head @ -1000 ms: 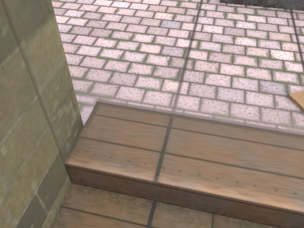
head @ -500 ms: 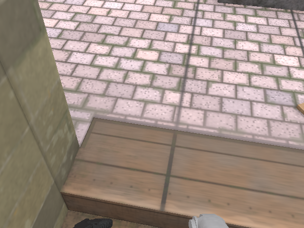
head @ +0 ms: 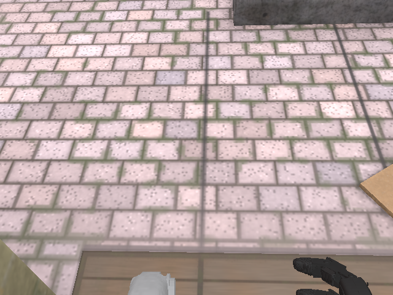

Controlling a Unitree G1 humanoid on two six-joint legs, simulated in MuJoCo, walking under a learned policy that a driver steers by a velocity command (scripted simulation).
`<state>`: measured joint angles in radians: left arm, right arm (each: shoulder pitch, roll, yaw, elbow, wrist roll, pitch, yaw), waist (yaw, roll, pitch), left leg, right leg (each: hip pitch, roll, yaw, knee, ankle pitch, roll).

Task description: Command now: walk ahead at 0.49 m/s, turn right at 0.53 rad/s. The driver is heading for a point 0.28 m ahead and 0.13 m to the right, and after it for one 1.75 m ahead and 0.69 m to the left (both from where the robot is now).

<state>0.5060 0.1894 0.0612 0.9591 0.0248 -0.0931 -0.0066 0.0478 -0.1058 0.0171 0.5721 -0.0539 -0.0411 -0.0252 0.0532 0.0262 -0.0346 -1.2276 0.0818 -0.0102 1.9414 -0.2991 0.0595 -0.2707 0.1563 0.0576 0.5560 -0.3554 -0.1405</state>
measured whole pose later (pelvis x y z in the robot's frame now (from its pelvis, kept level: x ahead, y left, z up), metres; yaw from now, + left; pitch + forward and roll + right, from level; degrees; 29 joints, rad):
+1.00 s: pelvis +0.59 +0.03 +0.17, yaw +15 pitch +2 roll -1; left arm 0.43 0.24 0.06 0.80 0.02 -0.12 0.00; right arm 0.14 -0.28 -0.09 0.67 -0.04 -0.01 0.06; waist 0.05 0.06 -0.03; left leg -0.69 0.04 -0.03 0.99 -0.15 0.02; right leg -0.07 0.00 -0.17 0.28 -0.25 -0.02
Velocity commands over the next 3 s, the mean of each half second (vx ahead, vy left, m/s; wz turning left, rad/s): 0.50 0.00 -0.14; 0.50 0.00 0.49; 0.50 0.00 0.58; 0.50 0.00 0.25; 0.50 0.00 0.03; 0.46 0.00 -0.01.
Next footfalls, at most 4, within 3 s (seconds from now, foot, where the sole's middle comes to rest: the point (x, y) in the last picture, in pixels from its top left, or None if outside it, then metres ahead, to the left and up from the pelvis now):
0.20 left None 0.35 0.11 -0.62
0.70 right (251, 244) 0.59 -0.08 -0.62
1.20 left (165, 183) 0.81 0.21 -0.62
1.74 right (165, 112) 1.16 0.25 -0.62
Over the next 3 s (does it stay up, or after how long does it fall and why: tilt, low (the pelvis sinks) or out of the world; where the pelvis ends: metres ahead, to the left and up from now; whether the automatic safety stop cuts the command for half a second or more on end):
stays up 1.51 0.64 0.17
